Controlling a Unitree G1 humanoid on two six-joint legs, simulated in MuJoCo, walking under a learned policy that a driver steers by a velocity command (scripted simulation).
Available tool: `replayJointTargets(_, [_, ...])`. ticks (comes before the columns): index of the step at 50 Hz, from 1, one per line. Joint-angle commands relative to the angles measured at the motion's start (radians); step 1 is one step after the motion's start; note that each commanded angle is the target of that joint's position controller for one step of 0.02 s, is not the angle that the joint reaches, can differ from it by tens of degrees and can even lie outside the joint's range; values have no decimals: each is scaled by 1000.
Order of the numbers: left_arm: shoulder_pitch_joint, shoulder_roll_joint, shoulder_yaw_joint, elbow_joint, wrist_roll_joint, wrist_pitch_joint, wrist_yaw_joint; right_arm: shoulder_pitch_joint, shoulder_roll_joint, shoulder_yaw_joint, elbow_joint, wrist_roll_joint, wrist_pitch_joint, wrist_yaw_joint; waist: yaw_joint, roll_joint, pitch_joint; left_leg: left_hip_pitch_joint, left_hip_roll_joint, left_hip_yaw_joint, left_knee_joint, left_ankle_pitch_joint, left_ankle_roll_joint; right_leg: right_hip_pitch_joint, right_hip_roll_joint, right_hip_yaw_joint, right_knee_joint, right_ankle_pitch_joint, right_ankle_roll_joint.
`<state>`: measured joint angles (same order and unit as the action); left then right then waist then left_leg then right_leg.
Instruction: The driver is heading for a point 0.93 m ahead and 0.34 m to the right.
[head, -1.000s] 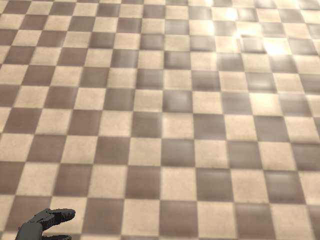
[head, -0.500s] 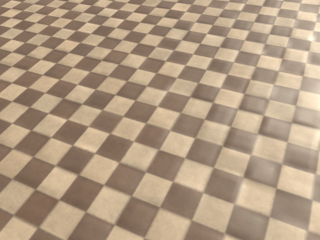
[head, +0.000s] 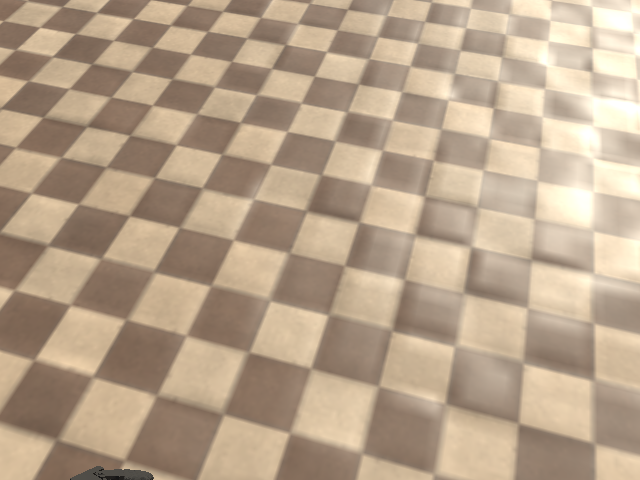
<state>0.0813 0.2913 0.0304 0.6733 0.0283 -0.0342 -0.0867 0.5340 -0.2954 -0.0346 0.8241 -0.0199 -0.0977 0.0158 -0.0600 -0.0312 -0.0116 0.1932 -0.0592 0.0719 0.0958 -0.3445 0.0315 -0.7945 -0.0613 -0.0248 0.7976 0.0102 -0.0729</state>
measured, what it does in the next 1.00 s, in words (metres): walks ahead, turning right: right foot, then left foot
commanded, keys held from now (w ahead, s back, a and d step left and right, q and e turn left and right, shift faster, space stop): w+e+shift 0.84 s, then shift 0.16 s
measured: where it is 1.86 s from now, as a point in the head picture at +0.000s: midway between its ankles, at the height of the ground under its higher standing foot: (461, 239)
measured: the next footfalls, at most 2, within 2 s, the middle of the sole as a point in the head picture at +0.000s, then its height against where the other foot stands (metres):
right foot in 0.12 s outside the picture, level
left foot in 0.56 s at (323, 349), level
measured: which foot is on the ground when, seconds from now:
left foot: down 0.00-0.14, up 0.16-0.54, down 0.56-0.98, up 1.00-1.00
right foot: up 0.00-0.10, down 0.12-0.56, up 0.58-0.96, down 0.98-1.00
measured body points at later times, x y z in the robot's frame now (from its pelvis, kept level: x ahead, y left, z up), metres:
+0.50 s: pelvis +0.47 -0.07 +0.00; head +0.51 -0.09 +0.45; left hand +0.53 +0.23 -0.11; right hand +0.66 -0.36 -0.05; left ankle +0.74 +0.01 -0.69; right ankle +0.27 -0.07 -0.72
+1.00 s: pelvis +0.87 -0.28 -0.03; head +0.90 -0.31 +0.42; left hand +1.21 -0.34 -0.08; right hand +0.63 -0.40 -0.15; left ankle +0.77 -0.02 -0.67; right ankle +0.96 -0.42 -0.73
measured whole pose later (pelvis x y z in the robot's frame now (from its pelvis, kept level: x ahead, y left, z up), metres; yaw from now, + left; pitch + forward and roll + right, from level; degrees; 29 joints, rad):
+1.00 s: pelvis +0.87 -0.28 -0.03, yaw -50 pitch +0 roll +3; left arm -0.04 0.30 0.01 0.61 0.01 -0.04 -0.07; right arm 0.52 -0.25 -0.02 0.90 -0.01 -0.09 -0.02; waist -0.07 -0.06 0.07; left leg 0.13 0.04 0.25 0.72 -0.40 -0.06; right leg -0.56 0.07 -0.08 0.61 -0.02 -0.18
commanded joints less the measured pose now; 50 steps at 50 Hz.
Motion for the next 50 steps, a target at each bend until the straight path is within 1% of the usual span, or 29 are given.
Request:
replayJointTargets(1, [-123,25,-8,-83,-5,-12,-7,-80,-129,-21,-43,3,-34,-7,38,74,166,-221,245,55,-98,761,71,200,57,-100,-111,71,-65])
replayJointTargets(3, [-55,55,-2,-65,-4,-7,8,-60,-181,-32,-23,-18,-21,-27,78,149,58,-68,267,97,107,1312,36,292,144,-159,-103,-52,-100])
replayJointTargets(5, [265,127,28,24,-5,-7,27,-98,-228,-46,-26,-42,18,-49,235,197,-131,-62,290,106,569,1519,26,594,211,-144,-102,-209,-143])
replayJointTargets(6, [456,180,56,80,6,-6,42,-127,-232,-47,-40,-39,24,-53,327,143,-208,-235,259,122,899,1345,24,863,189,-70,-182,-242,-166])
replayJointTargets(7, [444,269,85,93,12,9,64,-103,-98,-13,-77,-32,9,-30,223,-78,-219,-625,121,87,1264,339,-2,1110,-29,280,-188,-461,-232])
replayJointTargets(8, [391,331,103,63,-4,17,62,-108,-81,-2,-149,-10,-13,-11,160,-232,-321,-928,-28,-74,1503,-117,-26,1239,-194,849,-412,-531,-382])
replayJointTargets(9, [370,289,105,66,-14,15,63,-245,-127,-2,-176,-18,-28,-16,197,-57,-216,-1026,42,-174,1487,-6,-7,1179,-167,831,-497,-461,-344])
replayJointTargets(11, [324,218,92,86,-16,3,75,-285,-109,16,-183,-26,-39,-15,107,94,-24,-943,132,-166,1282,52,-7,864,-107,631,-545,-318,-277])
replayJointTargets(13, [281,165,69,85,-21,-13,80,-268,-97,23,-189,-59,0,-13,30,84,47,-847,162,-161,1181,-5,-42,643,-32,516,-569,-227,-270])
replayJointTargets(15, [275,152,62,84,-31,-32,74,-310,-78,29,-204,-69,37,-7,17,79,86,-820,178,-122,1069,-28,-68,513,33,426,-612,-241,-257])
replayJointTargets(17, [289,170,68,80,-28,-42,75,-470,-66,42,-285,-50,38,5,47,23,160,-803,176,-76,870,123,-97,395,47,427,-680,-167,-259])
replayJointTargets(22, [358,207,87,102,-42,-46,68,-590,-53,49,-307,-19,30,14,137,17,70,-635,79,-46,555,471,-73,542,69,394,-636,240,-161])
replayJointTargets(23, [366,217,91,102,-46,-45,75,-608,-61,48,-328,-14,24,10,136,-41,83,-608,89,-73,495,462,-61,573,38,427,-577,306,-149])
replayJointTargets(25, [354,241,97,107,-41,-43,87,-524,-118,24,-301,-20,21,-8,92,-10,6,-463,36,-83,419,360,-48,678,45,435,-430,521,-101])
replayJointTargets(26, [327,281,104,101,-28,-42,86,-390,-172,0,-263,-9,17,-21,19,-7,-90,-309,22,-83,436,256,-39,690,49,432,-263,577,-81])
replayJointTargets(27, [267,285,103,91,-19,-50,82,-169,-215,-23,-214,-8,15,-39,-111,-2,-186,-70,72,-105,455,198,-24,593,81,409,-13,530,-62])
replayJointTargets(28, [253,153,69,67,-11,-63,82,46,-279,-51,-181,-33,12,-64,-171,133,-325,168,292,-322,454,-172,1,436,138,330,342,70,-62])
replayJointTargets(29, [391,30,29,3,-71,-58,81,-44,-349,-64,-193,-64,15,-54,-17,490,-459,319,579,-928,217,-381,104,159,235,204,611,-528,-27])
replayJointTargets(30, [323,124,30,33,-39,-39,92,-164,-257,-66,-211,-48,25,-46,-22,306,-328,178,519,-943,160,-559,116,47,126,165,650,-401,-45])
replayJointTargets(31, [228,163,41,36,-18,-27,82,-227,-163,-43,-212,-39,28,-42,-29,175,-183,36,461,-733,175,-439,100,44,77,140,598,-314,-41])
replayJointTargets(32, [185,158,43,34,-9,-17,68,-233,-120,-33,-186,-42,28,-37,-19,77,-93,-80,421,-581,173,-233,89,65,44,125,559,-284,-35])
replayJointTargets(36, [90,56,17,-29,6,33,24,-156,-56,-16,-73,-8,-4,-19,36,120,41,-236,350,-235,114,128,37,36,-35,103,508,-268,-29])
replayJointTargets(40, [-27,39,-5,-116,1,41,4,-192,-78,-17,-50,-7,-30,-7,85,133,100,-321,318,19,57,421,13,27,-46,48,374,-86,-26])
replayJointTargets(44, [-169,34,-23,-143,14,24,-19,-140,-105,-20,-5,-8,-34,-19,67,32,201,-329,248,192,35,847,-14,193,51,-129,-11,22,-61])
replayJointTargets(45, [-138,32,-24,-121,20,15,-21,-109,-135,-25,2,-2,-32,-26,73,46,167,-301,245,193,102,1077,-18,290,109,-168,-62,31,-67])
replayJointTargets(47, [72,68,-6,-41,33,1,-5,-115,-213,-39,-1,13,-13,-42,180,107,32,-287,271,174,386,1317,-16,561,189,-144,-130,-10,-87])
replayJointTargets(48, [257,103,14,26,35,-5,11,-138,-218,-37,-9,16,-5,-45,253,132,-66,-324,288,154,601,1268,-8,757,185,-67,-164,36,-123])
replayJointTargets(49, [300,203,71,-1,-66,-3,36,-205,-299,-63,-47,57,-15,-57,315,149,-112,-439,211,129,830,976,-48,952,88,63,-277,200,-139])
replayJointTargets(50, [276,301,73,17,-61,2,73,-188,-127,-21,-92,-5,-25,-54,201,-209,-187,-712,49,115,1279,-211,-87,1201,-112,292,-184,844,-157])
